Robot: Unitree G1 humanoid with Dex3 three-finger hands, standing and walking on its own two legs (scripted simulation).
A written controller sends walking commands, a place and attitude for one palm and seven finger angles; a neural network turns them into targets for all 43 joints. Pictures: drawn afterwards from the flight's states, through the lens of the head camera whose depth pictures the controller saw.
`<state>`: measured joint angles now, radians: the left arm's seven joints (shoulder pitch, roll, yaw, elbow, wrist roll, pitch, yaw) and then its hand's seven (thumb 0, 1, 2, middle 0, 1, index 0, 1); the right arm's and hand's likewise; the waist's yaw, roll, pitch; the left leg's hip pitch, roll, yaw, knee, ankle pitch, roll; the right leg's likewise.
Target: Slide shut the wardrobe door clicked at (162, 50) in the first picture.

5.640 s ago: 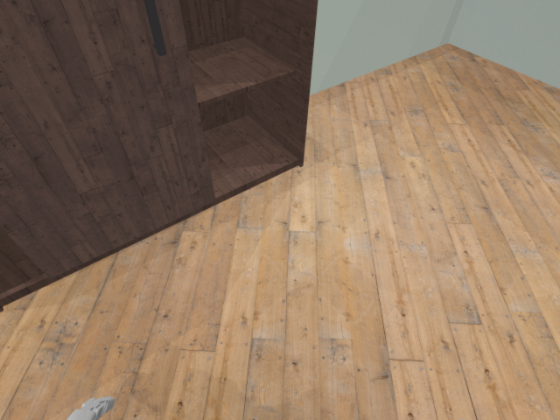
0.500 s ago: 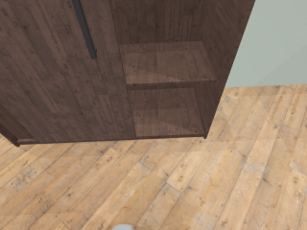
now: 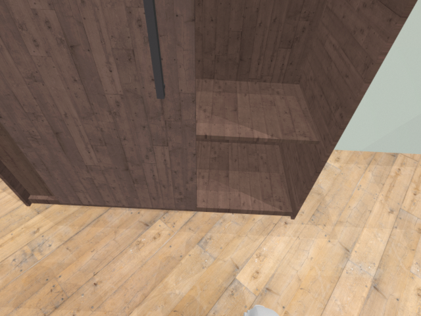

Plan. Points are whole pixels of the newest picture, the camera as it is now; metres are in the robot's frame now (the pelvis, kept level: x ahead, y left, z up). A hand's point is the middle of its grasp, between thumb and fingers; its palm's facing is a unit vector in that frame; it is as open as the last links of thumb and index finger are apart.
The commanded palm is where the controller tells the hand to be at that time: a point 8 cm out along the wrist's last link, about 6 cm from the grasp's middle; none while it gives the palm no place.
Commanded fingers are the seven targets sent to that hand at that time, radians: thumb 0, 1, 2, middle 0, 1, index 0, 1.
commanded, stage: take the last steps up to it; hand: left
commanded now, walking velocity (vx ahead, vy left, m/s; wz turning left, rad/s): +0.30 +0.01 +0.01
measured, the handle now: (155, 41) +0.73 +0.20 +0.18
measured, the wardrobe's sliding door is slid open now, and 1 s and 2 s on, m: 0.52 0.52 0.52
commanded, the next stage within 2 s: come to a stop and stand still in 0.52 s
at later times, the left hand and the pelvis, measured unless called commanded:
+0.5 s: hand (155, 305) +0.18 +0.13 -0.16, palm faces +0.08 -0.97 -0.24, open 7.2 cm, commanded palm none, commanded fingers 0.00 0.90 0.90 -0.20 -0.30 -0.20 -0.30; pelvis +0.17 -0.06 +0.01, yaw +1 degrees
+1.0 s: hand (139, 277) +0.24 +0.18 -0.19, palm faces +0.06 -0.97 -0.22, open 7.3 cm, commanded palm none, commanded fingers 0.00 0.90 0.90 -0.20 -0.30 -0.20 -0.30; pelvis +0.23 -0.01 +0.00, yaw -1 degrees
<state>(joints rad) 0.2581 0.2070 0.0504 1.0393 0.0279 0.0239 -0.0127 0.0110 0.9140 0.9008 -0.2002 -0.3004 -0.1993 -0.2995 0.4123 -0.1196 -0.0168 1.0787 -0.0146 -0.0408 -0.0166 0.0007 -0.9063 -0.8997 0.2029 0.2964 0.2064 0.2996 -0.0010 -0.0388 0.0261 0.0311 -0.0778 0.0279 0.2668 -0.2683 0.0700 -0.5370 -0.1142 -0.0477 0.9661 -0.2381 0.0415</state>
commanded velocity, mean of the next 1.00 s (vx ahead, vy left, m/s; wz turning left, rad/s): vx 0.04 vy -0.02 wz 0.02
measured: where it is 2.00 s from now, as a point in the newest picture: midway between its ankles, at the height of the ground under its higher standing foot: outside the picture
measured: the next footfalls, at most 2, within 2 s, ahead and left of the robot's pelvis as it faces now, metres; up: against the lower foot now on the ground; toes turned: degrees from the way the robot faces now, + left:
right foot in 0.18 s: +0.20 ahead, -0.14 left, +0.00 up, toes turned -7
left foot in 0.72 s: +0.32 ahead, +0.10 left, +0.00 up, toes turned +7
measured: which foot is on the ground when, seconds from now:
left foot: down 0.00-0.20, up 0.22-0.70, down 0.72-1.00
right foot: up 0.00-0.16, down 0.18-0.74, up 0.76-1.00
